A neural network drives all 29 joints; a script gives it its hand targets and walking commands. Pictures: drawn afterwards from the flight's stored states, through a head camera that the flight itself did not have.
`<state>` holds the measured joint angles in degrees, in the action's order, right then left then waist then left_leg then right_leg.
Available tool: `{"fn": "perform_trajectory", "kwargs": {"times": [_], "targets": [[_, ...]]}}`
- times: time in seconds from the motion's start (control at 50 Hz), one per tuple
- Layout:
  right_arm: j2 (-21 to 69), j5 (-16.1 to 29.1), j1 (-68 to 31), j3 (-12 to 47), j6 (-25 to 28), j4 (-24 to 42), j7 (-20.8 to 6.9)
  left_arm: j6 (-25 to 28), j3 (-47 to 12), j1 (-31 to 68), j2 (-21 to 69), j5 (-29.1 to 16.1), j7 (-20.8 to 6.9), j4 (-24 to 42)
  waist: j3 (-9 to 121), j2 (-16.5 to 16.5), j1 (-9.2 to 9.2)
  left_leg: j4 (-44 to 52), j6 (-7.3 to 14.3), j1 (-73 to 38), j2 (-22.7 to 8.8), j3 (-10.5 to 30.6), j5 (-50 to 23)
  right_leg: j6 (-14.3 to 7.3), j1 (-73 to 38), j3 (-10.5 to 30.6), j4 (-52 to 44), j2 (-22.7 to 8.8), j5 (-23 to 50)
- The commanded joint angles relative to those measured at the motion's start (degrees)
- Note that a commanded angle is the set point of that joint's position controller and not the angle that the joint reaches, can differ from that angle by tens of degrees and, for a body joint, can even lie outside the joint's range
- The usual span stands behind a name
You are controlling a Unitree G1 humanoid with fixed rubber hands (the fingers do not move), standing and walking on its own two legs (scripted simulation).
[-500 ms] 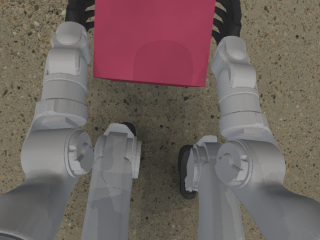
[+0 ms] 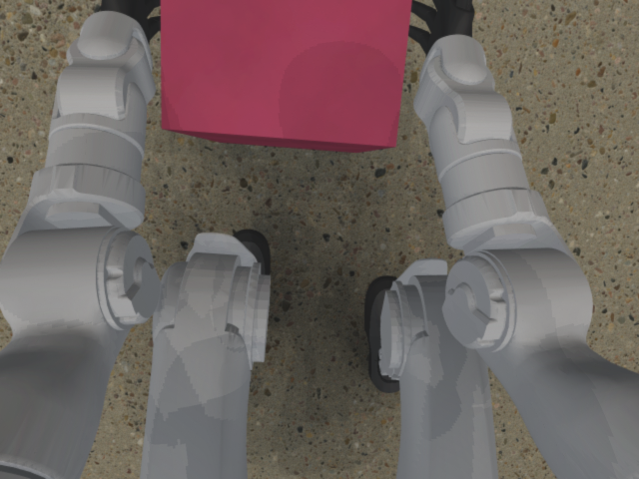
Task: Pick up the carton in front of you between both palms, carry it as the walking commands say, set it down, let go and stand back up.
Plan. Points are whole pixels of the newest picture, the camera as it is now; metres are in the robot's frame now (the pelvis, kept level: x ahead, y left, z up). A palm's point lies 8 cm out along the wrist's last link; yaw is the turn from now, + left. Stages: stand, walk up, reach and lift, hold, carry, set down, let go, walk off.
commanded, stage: set down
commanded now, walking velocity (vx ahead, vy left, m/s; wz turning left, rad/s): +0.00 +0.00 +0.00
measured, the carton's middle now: (290, 56) +0.52 +0.11 -0.24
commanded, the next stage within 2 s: none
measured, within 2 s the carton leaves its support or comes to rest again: rests again in 0.08 s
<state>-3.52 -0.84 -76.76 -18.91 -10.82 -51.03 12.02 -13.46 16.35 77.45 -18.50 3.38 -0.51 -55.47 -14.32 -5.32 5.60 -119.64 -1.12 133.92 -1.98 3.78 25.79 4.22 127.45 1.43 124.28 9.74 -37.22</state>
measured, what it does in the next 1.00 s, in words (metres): stands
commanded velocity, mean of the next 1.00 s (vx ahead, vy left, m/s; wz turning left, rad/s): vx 0.00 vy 0.00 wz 0.00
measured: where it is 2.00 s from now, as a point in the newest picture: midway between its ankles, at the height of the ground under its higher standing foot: (316, 332)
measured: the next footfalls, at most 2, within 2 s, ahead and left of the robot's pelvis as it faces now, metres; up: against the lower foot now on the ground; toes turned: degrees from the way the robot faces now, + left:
none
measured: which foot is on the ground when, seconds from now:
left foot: down 0.00-1.00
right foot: down 0.00-1.00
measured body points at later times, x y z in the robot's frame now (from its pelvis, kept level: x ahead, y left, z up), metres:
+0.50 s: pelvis -0.01 +0.00 -0.01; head +0.35 +0.06 +0.25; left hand +0.51 +0.27 -0.19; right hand +0.55 -0.04 -0.18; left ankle +0.13 +0.14 -0.35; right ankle +0.09 -0.12 -0.35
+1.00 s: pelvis -0.01 +0.00 -0.01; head +0.37 +0.05 +0.22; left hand +0.50 +0.31 -0.21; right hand +0.55 -0.08 -0.20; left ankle +0.13 +0.14 -0.35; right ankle +0.09 -0.12 -0.35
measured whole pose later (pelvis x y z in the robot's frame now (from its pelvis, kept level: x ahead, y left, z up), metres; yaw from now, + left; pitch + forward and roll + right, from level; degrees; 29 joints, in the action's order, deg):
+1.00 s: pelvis -0.01 +0.00 -0.01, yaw +1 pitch +33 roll -2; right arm -15.0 9.6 -82.7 -4.2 -5.1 -60.0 8.6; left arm -0.2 14.1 82.7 -29.3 -7.6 -0.6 -71.0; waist -27.1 -2.8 4.0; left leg -122.2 -0.3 129.8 -2.0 2.9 25.8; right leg 5.5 123.0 2.2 127.1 9.8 -37.8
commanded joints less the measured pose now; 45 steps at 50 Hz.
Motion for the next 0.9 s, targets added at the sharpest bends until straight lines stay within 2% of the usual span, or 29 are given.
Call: {"fn": "perform_trajectory", "kwargs": {"times": [0.0, 0.16, 0.28, 0.46, 0.66, 0.72, 0.74, 0.78, 0.8, 0.84, 0.88], "targets": [[49.49, 4.70, -34.93, 23.13, 1.21, 3.87, -15.31, 2.83, -17.65, 32.91, 47.25, -6.23, -15.33, 7.14, 64.21, 0.14, 5.33, 5.25, 1.35, -42.43, 5.11, -7.37, -17.58, -2.10, -19.06, -6.14, -11.51, 2.91, 13.64], [46.71, 5.29, -38.11, 23.69, 2.24, 3.96, -15.20, 3.93, -15.94, 33.37, 45.19, -7.13, -15.35, 3.15, 61.00, -2.37, 5.69, 4.49, 2.04, -40.94, 4.75, -6.60, -16.35, -1.90, -18.15, -6.40, -10.81, 2.49, 12.16], [43.28, 2.84, -34.86, 19.85, 2.19, 0.21, -15.88, 3.95, -13.99, 31.95, 42.74, -5.34, -15.49, -0.25, 52.48, -0.88, 4.78, 4.82, 2.41, -37.58, 4.68, -5.91, -13.64, -2.29, -14.33, -6.12, -10.82, 2.45, 9.73], [36.92, -0.71, -31.05, 14.70, 2.22, -4.07, -16.50, 3.95, -10.27, 29.06, 37.81, -2.23, -15.09, -4.93, 43.77, -0.86, 3.41, 5.43, 3.27, -33.85, 4.48, -4.34, -8.61, -2.75, -10.17, -5.95, -10.90, 2.05, 5.94], [29.66, -3.32, -27.81, 10.99, 2.52, -5.54, -15.66, 4.82, -6.50, 26.44, 30.01, 0.21, -13.90, -7.88, 39.62, -1.12, 2.95, 5.54, 3.08, -32.58, 4.08, -3.96, -6.09, -2.42, -11.21, -5.52, -10.73, 1.44, 4.64], [19.68, -3.14, -25.80, 9.53, 3.44, -5.35, -13.25, 6.72, -3.46, 24.24, 19.50, 0.35, -11.40, -9.57, 40.84, -1.13, 3.04, 5.11, 2.18, -34.09, 3.32, -4.49, -6.50, -1.50, -13.80, -5.74, -10.71, 0.54, 4.93], [12.05, -2.94, -23.76, 8.23, 3.97, -5.54, -11.40, 7.74, -1.31, 22.17, 11.65, 0.45, -9.50, -10.44, 41.66, -0.94, 3.12, 4.99, 1.75, -35.10, 2.86, -4.63, -6.66, -1.02, -15.03, -5.85, -10.67, -0.06, 5.19], [-8.94, -0.87, -18.52, 6.02, 5.28, -5.63, -6.02, 10.30, 3.14, 16.65, -10.33, -0.45, -3.67, -11.45, 43.76, 0.49, 3.51, 5.22, 0.90, -37.84, 1.52, -4.76, -6.94, 0.07, -18.11, -5.71, -10.77, -1.65, 5.89], [-13.24, 0.85, -18.72, 6.65, 5.79, -5.56, -4.23, 11.41, 3.45, 16.64, -15.89, -2.08, -1.39, -11.89, 45.20, 1.21, 3.78, 5.20, 0.68, -38.81, 1.07, -4.61, -7.71, 0.46, -19.06, -5.37, -10.58, -2.14, 6.78], [-14.79, 4.83, -20.05, 9.65, 6.45, -6.07, -3.05, 13.24, 2.08, 19.14, -18.52, -5.49, 0.47, -11.94, 48.42, 1.77, 3.85, 4.36, 0.73, -40.99, 0.74, -4.02, -10.84, 0.59, -20.23, -4.94, -9.62, -2.78, 9.51], [-14.68, 8.05, -20.95, 12.62, 6.89, -5.52, -3.04, 14.47, 0.13, 21.20, -19.65, -8.32, 0.87, -10.69, 51.68, 1.80, 3.89, 3.52, 1.34, -42.89, 0.57, -3.31, -14.70, 0.60, -20.70, -4.64, -8.90, -3.44, 12.20]]}}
